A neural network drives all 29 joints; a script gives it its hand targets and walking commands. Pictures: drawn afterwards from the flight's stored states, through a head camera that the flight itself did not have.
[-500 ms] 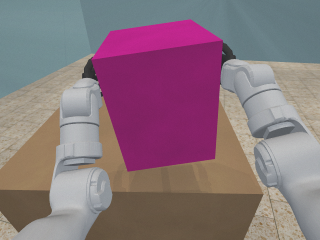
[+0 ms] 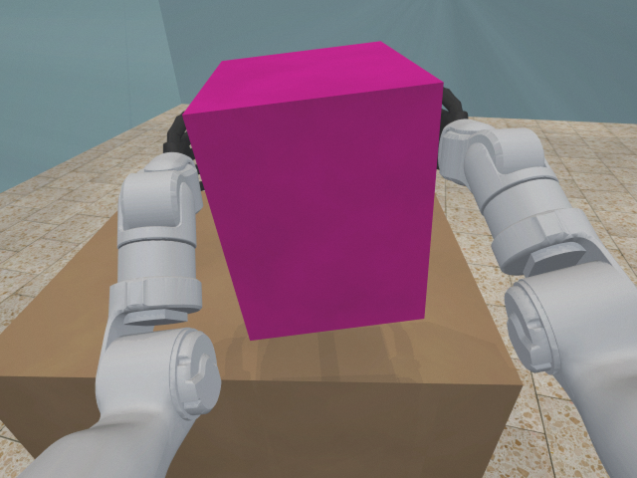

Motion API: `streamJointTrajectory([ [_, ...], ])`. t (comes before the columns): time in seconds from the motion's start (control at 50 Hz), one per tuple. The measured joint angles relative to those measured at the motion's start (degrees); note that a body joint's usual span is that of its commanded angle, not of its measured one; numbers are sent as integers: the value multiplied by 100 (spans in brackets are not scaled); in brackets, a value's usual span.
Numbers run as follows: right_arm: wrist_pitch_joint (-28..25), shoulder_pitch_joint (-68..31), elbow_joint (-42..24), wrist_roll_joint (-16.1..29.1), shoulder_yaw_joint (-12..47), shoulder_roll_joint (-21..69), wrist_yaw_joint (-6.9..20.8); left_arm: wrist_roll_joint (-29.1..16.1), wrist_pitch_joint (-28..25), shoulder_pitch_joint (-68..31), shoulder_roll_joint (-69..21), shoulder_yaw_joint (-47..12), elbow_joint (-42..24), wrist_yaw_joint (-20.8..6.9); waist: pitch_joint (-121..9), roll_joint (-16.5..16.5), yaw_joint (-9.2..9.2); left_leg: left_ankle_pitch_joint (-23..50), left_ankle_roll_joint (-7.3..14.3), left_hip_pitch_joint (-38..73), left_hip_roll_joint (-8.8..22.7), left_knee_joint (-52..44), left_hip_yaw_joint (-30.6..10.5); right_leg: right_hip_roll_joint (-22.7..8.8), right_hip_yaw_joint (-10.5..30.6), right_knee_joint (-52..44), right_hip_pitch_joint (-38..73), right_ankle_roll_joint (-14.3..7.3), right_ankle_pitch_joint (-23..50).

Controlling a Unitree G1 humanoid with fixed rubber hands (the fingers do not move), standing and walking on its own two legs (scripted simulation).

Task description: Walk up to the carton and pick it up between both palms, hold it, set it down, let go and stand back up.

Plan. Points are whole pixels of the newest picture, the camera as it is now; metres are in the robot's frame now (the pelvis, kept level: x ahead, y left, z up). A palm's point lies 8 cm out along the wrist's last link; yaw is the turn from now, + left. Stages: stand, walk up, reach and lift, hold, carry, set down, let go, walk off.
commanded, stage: hold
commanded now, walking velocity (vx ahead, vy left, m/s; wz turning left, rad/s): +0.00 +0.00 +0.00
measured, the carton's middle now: (318, 183) +0.42 -0.01 +0.25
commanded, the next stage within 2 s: none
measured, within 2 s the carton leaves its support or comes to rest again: neither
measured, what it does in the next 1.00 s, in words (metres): stands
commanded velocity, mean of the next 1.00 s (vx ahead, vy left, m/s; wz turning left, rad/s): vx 0.00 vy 0.00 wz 0.00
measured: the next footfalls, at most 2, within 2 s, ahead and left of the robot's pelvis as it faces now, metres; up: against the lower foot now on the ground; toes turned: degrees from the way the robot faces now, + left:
none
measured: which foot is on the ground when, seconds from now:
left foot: down 0.00-1.00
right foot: down 0.00-1.00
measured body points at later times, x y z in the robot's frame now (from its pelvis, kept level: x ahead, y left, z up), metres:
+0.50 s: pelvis +0.00 +0.00 +0.00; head -0.09 +0.01 +0.44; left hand +0.39 +0.15 +0.30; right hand +0.39 -0.16 +0.32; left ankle +0.05 +0.11 -0.75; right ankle -0.01 -0.10 -0.75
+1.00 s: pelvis +0.00 +0.00 +0.00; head -0.09 +0.01 +0.44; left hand +0.39 +0.16 +0.30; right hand +0.39 -0.16 +0.32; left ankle +0.05 +0.11 -0.75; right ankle -0.01 -0.10 -0.75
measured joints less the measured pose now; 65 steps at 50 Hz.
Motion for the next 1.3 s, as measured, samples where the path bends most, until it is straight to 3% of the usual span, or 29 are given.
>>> streamJointTrajectory([
  [1.0, 4, 22, -82, 63, 19, -8, -18, -15, 35, 87, 2, -58, -180, 11, -13, -29, -9, -19, -7, -12, -1, 44, -28, 10, -1, -13, 20, 2, 9],
  [1.3, -9, -125, 151, -29, -84, -12, 34, -14, -1, -75, -2, 0, 47, 42, -55, 23, 37, -11, 8, -22, -14, 21, -5, -5, 27, 11, -20, 13, 0],
])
